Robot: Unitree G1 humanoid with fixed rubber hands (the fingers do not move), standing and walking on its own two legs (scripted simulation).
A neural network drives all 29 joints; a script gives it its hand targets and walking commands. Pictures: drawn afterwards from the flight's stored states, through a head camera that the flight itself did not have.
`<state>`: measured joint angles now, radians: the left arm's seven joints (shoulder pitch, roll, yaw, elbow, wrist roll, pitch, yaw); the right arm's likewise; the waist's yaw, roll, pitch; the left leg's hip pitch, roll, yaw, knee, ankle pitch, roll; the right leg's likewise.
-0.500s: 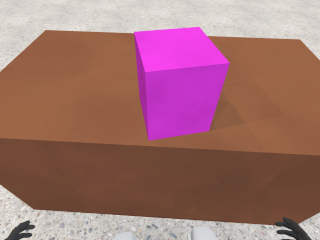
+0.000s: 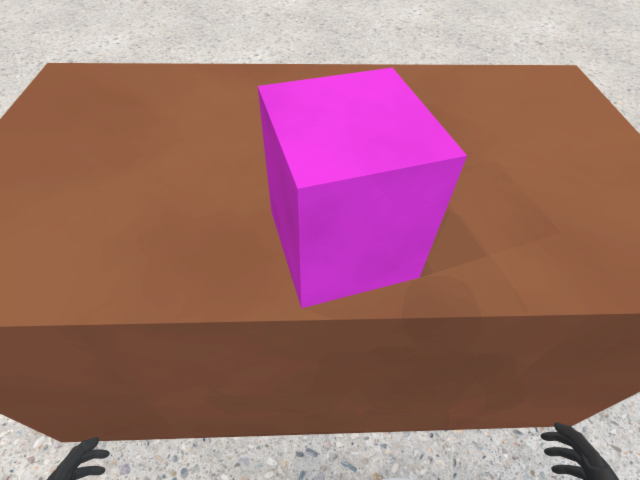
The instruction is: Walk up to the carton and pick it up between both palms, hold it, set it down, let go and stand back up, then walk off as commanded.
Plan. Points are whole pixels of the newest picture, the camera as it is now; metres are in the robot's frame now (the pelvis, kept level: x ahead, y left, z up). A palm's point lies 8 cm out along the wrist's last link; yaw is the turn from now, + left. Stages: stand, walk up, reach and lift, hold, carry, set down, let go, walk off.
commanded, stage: walk up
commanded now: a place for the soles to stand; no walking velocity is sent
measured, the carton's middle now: (345, 190) +0.49 -0.01 +0.06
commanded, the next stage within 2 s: reach and lift in 1.90 s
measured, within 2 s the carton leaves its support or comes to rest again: neither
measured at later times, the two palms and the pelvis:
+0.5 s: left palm out of the picture +0.09 +0.29 -0.08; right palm out of the picture +0.08 -0.34 -0.09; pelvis +0.00 -0.02 +0.02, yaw +0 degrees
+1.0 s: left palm out of the picture +0.13 +0.28 -0.09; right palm out of the picture +0.10 -0.32 -0.09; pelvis +0.03 -0.02 +0.02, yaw -1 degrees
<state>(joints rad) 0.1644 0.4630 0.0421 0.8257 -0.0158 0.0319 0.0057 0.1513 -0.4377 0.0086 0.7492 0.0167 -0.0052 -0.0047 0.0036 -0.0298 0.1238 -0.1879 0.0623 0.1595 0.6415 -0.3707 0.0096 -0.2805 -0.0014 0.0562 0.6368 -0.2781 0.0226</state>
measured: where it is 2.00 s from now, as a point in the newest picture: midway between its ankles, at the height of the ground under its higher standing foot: outside the picture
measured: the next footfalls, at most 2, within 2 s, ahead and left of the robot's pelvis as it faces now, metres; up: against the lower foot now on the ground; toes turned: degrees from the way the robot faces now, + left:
none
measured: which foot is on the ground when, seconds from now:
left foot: down 0.00-1.00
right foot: down 0.00-1.00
